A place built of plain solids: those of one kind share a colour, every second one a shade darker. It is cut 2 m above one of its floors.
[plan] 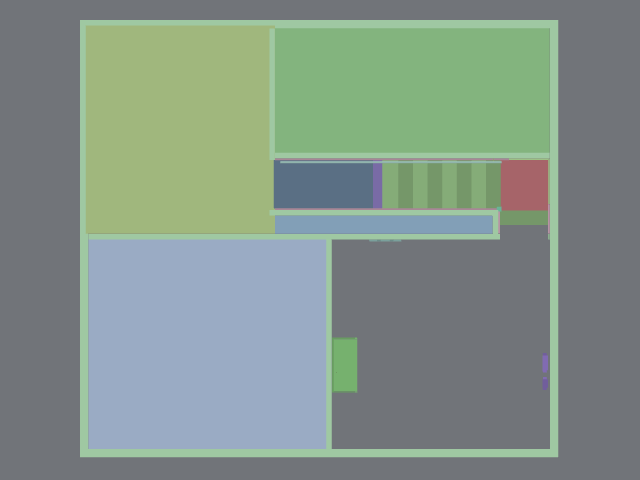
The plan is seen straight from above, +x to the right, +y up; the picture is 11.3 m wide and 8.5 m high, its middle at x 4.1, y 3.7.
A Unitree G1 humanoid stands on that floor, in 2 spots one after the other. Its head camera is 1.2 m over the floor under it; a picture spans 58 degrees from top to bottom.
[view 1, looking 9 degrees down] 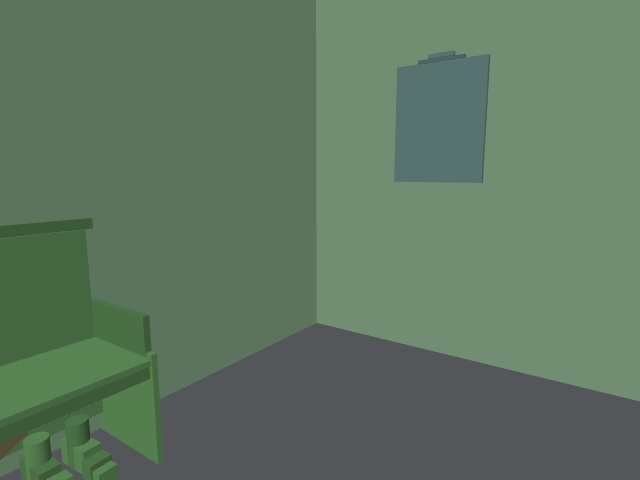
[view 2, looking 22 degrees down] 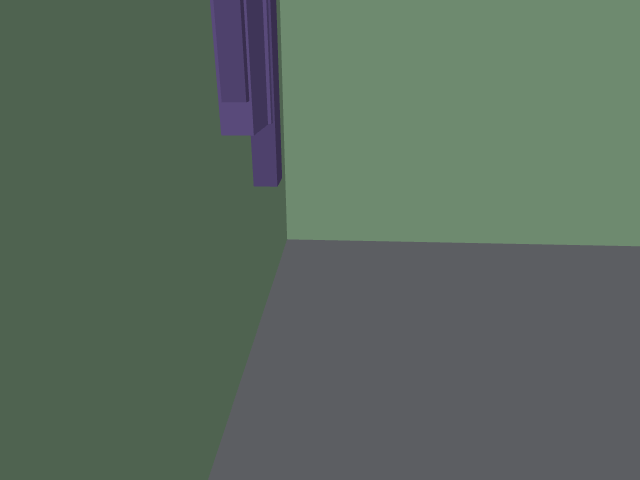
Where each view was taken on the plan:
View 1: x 6.24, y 1.00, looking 125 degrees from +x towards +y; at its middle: wall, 3.35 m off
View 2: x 7.77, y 2.96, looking -87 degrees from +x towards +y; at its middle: wall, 3.20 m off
